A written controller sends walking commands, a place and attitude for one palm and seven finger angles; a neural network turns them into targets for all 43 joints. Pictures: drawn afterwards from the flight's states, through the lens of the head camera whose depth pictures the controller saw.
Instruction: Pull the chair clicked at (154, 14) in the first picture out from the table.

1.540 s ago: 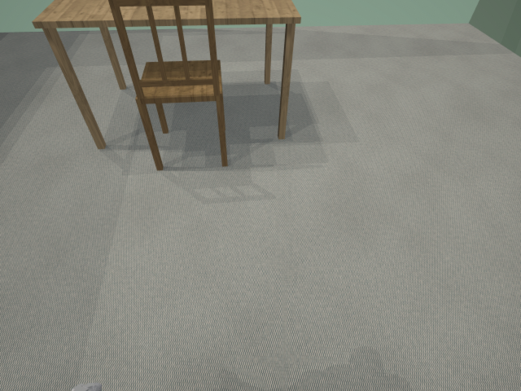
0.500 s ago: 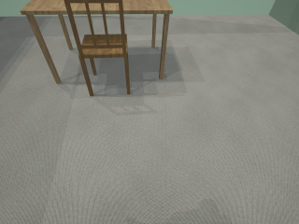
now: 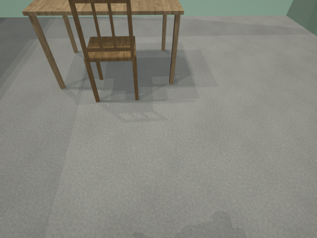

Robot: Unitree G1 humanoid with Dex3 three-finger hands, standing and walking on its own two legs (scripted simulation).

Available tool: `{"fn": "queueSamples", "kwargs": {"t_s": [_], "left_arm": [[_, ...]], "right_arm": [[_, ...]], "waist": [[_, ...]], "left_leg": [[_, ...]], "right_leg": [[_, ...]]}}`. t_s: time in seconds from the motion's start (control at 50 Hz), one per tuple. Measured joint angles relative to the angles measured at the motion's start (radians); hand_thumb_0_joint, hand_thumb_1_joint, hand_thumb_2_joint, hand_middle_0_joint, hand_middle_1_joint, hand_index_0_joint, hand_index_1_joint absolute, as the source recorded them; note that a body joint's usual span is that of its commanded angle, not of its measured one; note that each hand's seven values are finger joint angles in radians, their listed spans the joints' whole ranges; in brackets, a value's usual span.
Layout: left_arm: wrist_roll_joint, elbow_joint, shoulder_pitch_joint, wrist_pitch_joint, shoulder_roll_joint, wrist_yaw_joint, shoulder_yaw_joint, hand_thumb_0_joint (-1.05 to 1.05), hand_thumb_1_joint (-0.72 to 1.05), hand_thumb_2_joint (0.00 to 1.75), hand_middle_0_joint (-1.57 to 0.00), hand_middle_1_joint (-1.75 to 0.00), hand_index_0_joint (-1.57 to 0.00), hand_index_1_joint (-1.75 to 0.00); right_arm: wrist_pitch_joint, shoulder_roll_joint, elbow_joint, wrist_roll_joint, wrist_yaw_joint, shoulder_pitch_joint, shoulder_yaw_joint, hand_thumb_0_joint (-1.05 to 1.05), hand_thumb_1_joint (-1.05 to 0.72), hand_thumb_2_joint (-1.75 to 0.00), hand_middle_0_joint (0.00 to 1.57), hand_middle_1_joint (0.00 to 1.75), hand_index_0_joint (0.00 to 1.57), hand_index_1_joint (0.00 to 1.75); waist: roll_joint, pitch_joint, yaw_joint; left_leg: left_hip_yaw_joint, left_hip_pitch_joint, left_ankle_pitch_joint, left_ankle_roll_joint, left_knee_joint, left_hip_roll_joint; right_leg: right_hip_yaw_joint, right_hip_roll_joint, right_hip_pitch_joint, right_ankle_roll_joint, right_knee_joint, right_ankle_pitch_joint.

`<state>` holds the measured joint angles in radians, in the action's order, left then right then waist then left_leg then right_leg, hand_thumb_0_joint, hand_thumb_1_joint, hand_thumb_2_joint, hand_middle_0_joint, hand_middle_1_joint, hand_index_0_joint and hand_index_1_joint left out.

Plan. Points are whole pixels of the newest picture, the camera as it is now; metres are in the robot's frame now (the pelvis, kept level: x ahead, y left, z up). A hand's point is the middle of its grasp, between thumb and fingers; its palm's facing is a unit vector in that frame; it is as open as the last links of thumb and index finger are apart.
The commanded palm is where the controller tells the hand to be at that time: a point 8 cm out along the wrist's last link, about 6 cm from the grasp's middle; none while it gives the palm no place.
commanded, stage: walk to a spot facing it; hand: left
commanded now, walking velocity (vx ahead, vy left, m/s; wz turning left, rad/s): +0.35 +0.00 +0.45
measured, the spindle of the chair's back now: (97, 27) +1.39 +0.52 -0.09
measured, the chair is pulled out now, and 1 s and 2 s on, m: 0.00 0.00 0.00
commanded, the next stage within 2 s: turn to face it in 1.48 s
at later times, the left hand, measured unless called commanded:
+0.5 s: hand out of the picture +0.06 +0.23 -0.19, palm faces +0.14 -0.98 -0.15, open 7.4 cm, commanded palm none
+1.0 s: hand (98, 171) +0.37 +0.25 -0.18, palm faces +0.31 -0.93 -0.21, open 7.2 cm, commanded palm none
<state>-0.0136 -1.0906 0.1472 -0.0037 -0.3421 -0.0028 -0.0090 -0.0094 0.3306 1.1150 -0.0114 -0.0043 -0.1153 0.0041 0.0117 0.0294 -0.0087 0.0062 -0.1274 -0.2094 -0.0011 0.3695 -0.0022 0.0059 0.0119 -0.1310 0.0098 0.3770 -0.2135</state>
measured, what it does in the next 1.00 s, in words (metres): walks ahead, turning left: right foot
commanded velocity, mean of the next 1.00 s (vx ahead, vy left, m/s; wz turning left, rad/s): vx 0.37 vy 0.00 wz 0.25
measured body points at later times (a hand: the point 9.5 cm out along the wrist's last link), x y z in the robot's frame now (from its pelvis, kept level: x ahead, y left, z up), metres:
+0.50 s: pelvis +0.10 +0.06 +0.00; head +0.10 +0.08 +0.44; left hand +0.05 +0.29 -0.17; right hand +0.06 -0.17 -0.15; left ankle +0.04 +0.12 -0.75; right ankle +0.10 -0.09 -0.67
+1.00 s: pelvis +0.34 +0.05 -0.01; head +0.36 +0.06 +0.43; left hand +0.35 +0.29 -0.16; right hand +0.39 -0.18 -0.17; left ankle +0.26 +0.16 -0.66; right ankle +0.38 -0.04 -0.75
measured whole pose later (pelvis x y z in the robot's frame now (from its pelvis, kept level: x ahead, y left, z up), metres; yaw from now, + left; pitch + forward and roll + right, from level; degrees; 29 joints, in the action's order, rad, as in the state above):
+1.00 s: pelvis +0.34 +0.05 -0.01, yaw +16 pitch +0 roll -1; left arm -0.03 -1.02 0.19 0.08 -0.15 -0.03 0.06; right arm -0.02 0.18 1.09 -0.03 0.00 -0.31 -0.07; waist -0.03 0.05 0.03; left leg -0.02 -0.48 -0.33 0.03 1.22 0.08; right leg -0.20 0.04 -0.26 -0.03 0.54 -0.27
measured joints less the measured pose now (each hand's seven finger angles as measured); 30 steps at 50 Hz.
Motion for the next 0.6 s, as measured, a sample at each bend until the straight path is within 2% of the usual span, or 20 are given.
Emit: {"fn": "queueSamples", "kwargs": {"t_s": [0.1, 0.16, 0.22, 0.26, 0.32, 0.34, 0.38, 0.42, 0.44, 0.5, 0.6], "left_arm": [[-0.003, 0.001, 0.016, -0.008, 0.016, -0.009, 0.0, 0.01, 0.91, 0.9, -0.2, -0.3, -0.2, -0.3], [-0.008, 0.013, 0.052, -0.013, 0.042, -0.001, 0.004, 0.01, 0.91, 0.9, -0.2, -0.3, -0.2, -0.3], [-0.011, 0.029, 0.102, -0.002, 0.072, 0.002, 0.012, 0.01, 0.91, 0.9, -0.2, -0.3, -0.2, -0.3], [-0.015, 0.03, 0.138, 0.01, 0.088, 0.002, 0.018, 0.01, 0.91, 0.9, -0.2, -0.3, -0.2, -0.3], [-0.014, 0.018, 0.189, 0.01, 0.105, 0.004, 0.024, 0.01, 0.91, 0.9, -0.2, -0.3, -0.2, -0.3], [-0.01, 0.011, 0.204, 0.003, 0.11, 0.005, 0.027, 0.01, 0.91, 0.9, -0.2, -0.3, -0.2, -0.3], [-0.011, -0.008, 0.224, -0.016, 0.119, 0.005, 0.029, 0.01, 0.91, 0.9, -0.2, -0.3, -0.2, -0.3], [-0.015, -0.022, 0.223, -0.021, 0.126, 0.007, 0.032, 0.01, 0.91, 0.9, -0.2, -0.3, -0.2, -0.3], [-0.017, -0.024, 0.215, -0.018, 0.128, 0.01, 0.035, 0.01, 0.91, 0.9, -0.2, -0.3, -0.2, -0.3], [-0.018, -0.009, 0.176, -0.005, 0.136, 0.016, 0.04, 0.01, 0.91, 0.9, -0.2, -0.3, -0.2, -0.3], [-0.015, 0.037, 0.098, 0.003, 0.158, 0.017, 0.048, 0.01, 0.91, 0.9, -0.2, -0.3, -0.2, -0.3]], "right_arm": [[0.01, -0.013, -0.002, -0.007, 0.002, -0.019, 0.002, 0.01, -0.91, -0.9, 0.2, 0.29, 0.2, 0.3], [0.023, -0.035, -0.008, -0.014, -0.003, -0.066, 0.001, 0.01, -0.91, -0.9, 0.2, 0.29, 0.2, 0.3], [0.033, -0.065, -0.014, -0.015, -0.01, -0.125, -0.005, 0.01, -0.91, -0.9, 0.2, 0.29, 0.2, 0.3], [0.033, -0.087, -0.018, -0.014, -0.018, -0.156, -0.01, 0.01, -0.91, -0.9, 0.2, 0.29, 0.2, 0.3], [0.014, -0.115, -0.033, -0.01, -0.025, -0.197, -0.016, 0.01, -0.91, -0.9, 0.2, 0.29, 0.2, 0.3], [0.003, -0.124, -0.037, -0.013, -0.023, -0.206, -0.02, 0.01, -0.91, -0.9, 0.2, 0.29, 0.2, 0.3], [-0.017, -0.145, -0.042, -0.016, -0.014, -0.226, -0.025, 0.01, -0.91, -0.9, 0.2, 0.29, 0.2, 0.3], [-0.031, -0.169, -0.04, -0.014, -0.004, -0.255, -0.024, 0.01, -0.91, -0.9, 0.2, 0.29, 0.2, 0.3], [-0.038, -0.182, -0.035, -0.012, 0.001, -0.271, -0.023, 0.0, -0.91, -0.9, 0.2, 0.29, 0.2, 0.3], [-0.053, -0.216, -0.006, -0.008, 0.012, -0.319, -0.016, 0.0, -0.91, -0.9, 0.2, 0.29, 0.2, 0.3], [-0.061, -0.252, 0.042, -0.002, 0.019, -0.371, -0.015, 0.0, -0.91, -0.9, 0.2, 0.29, 0.2, 0.3]], "waist": [[-0.004, -0.02, 0.005], [-0.01, -0.043, 0.005], [-0.008, -0.054, 0.005], [0.001, -0.049, 0.004], [0.019, -0.034, 0.009], [0.028, -0.03, 0.009], [0.037, -0.026, 0.012], [0.04, -0.023, 0.024], [0.04, -0.021, 0.029], [0.034, -0.012, 0.033], [0.023, -0.004, 0.031]], "left_leg": [[0.008, -0.016, -0.018, -0.001, 0.03, 0.0], [0.022, -0.056, -0.102, 0.007, 0.12, 0.001], [-0.005, -0.126, -0.205, 0.016, 0.276, 0.015], [-0.035, -0.162, -0.227, 0.019, 0.334, 0.025], [-0.077, -0.149, -0.161, 0.024, 0.241, 0.03], [-0.085, -0.149, -0.115, 0.034, 0.246, 0.02], [-0.101, -0.14, -0.136, 0.056, 0.265, 0.006], [-0.1, -0.101, -0.148, 0.069, 0.218, -0.006], [-0.094, -0.075, -0.137, 0.068, 0.18, -0.013], [-0.068, 0.002, -0.099, 0.074, 0.064, -0.03], [-0.035, 0.109, -0.083, 0.075, -0.062, -0.047]], "right_leg": [[-0.008, 0.001, -0.008, 0.001, 0.022, -0.017], [-0.026, 0.0, -0.019, -0.001, 0.06, -0.055], [-0.061, 0.007, -0.008, -0.001, 0.072, -0.086], [-0.081, 0.02, 0.011, 0.005, 0.071, -0.103], [-0.106, 0.053, 0.021, 0.028, 0.127, -0.16], [-0.106, 0.068, -0.001, 0.021, 0.195, -0.196], [-0.075, 0.068, -0.095, 0.005, 0.424, -0.278], [-0.064, 0.061, -0.198, -0.005, 0.622, -0.25], [-0.066, 0.063, -0.24, -0.004, 0.676, -0.218], [-0.074, 0.078, -0.34, 0.009, 0.714, -0.128], [-0.07, 0.111, -0.452, 0.036, 0.637, -0.01]]}}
